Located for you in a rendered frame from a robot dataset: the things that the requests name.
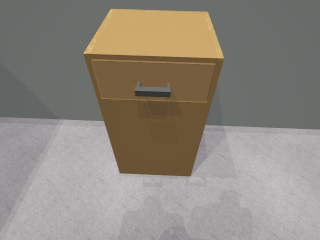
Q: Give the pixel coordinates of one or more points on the cabinet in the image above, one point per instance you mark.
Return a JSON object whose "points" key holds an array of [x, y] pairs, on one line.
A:
{"points": [[155, 137]]}

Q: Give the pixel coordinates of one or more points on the handle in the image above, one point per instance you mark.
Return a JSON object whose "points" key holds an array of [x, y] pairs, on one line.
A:
{"points": [[144, 91]]}

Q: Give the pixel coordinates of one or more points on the drawer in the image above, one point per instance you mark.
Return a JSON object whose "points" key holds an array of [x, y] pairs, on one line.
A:
{"points": [[189, 81]]}

